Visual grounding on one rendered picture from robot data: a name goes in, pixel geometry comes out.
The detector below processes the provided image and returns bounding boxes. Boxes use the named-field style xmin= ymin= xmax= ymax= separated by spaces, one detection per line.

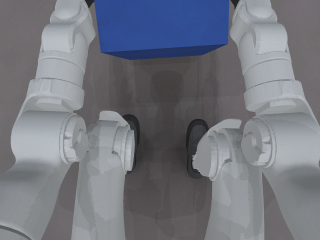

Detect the robot left upper arm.
xmin=0 ymin=110 xmax=89 ymax=240

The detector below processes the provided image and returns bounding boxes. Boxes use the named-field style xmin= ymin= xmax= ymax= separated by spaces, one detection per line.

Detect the robot left foot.
xmin=122 ymin=114 xmax=140 ymax=174

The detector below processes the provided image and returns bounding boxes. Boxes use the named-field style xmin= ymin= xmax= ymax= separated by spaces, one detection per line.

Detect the robot left forearm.
xmin=10 ymin=0 xmax=96 ymax=154

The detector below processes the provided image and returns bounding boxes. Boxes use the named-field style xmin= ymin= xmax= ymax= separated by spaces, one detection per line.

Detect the robot right upper arm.
xmin=241 ymin=112 xmax=320 ymax=240

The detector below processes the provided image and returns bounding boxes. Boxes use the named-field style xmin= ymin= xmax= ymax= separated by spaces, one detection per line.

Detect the robot right forearm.
xmin=229 ymin=0 xmax=320 ymax=128

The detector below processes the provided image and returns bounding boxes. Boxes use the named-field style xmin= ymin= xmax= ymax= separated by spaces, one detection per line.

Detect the carton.
xmin=94 ymin=0 xmax=230 ymax=60

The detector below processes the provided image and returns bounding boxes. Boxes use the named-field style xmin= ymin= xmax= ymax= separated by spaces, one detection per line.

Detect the right robot shin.
xmin=192 ymin=118 xmax=242 ymax=176

